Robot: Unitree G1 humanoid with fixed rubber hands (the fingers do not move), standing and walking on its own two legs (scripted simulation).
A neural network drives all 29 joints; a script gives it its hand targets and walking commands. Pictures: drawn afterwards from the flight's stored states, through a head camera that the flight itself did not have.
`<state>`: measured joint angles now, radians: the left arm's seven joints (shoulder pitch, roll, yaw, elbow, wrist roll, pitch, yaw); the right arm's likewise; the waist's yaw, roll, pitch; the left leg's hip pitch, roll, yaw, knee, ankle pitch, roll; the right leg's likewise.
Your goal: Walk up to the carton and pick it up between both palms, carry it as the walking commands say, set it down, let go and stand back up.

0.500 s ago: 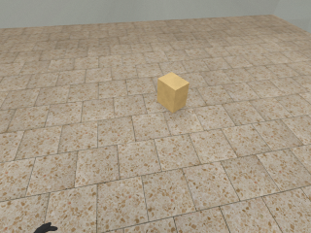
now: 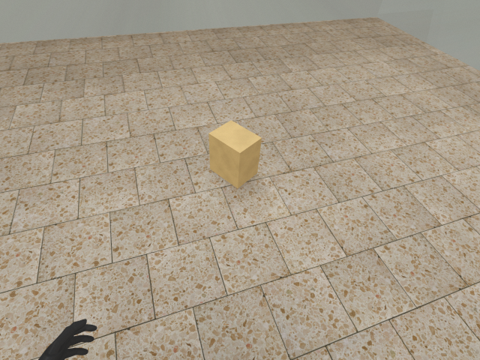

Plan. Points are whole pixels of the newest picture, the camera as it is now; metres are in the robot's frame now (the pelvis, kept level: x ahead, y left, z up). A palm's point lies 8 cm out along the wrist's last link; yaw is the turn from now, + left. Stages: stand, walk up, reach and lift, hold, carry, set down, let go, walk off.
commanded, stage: walk up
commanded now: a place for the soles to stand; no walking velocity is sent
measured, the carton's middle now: (234, 154) +1.29 -0.03 -0.62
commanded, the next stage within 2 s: none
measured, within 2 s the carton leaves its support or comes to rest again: neither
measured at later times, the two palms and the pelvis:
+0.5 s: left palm (63, 285) +0.30 +0.32 -0.08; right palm (409, 330) +0.20 -0.30 -0.06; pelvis +0.16 +0.03 +0.01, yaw +0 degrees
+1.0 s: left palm (73, 241) +0.40 +0.35 -0.09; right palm (369, 250) +0.36 -0.29 -0.06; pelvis +0.30 +0.05 +0.01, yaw +0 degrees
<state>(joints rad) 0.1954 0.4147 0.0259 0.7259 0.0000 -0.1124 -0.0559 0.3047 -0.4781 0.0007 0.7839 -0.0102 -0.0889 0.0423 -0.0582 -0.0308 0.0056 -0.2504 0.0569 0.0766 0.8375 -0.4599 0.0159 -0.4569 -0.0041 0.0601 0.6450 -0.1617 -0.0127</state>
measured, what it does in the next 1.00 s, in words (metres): walks ahead: left foot, then right foot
